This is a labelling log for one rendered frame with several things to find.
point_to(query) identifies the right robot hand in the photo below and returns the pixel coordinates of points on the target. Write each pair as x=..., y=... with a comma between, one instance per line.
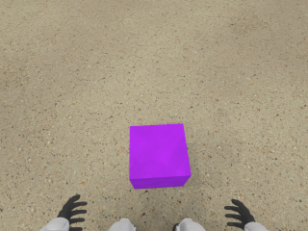
x=244, y=214

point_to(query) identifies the carton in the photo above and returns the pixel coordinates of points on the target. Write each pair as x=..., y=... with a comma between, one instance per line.
x=158, y=156

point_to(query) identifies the right robot forearm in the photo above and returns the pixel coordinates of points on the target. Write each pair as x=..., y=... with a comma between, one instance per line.
x=254, y=226

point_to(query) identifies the left robot hand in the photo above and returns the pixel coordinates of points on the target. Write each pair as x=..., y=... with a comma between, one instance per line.
x=66, y=211

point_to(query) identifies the left robot shin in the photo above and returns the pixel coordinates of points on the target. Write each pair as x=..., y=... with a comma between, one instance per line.
x=125, y=219

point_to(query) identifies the right robot thigh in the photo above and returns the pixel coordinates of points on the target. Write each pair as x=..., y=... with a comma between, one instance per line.
x=189, y=226

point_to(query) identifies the left robot forearm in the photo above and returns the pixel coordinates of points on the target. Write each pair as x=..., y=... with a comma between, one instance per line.
x=56, y=224

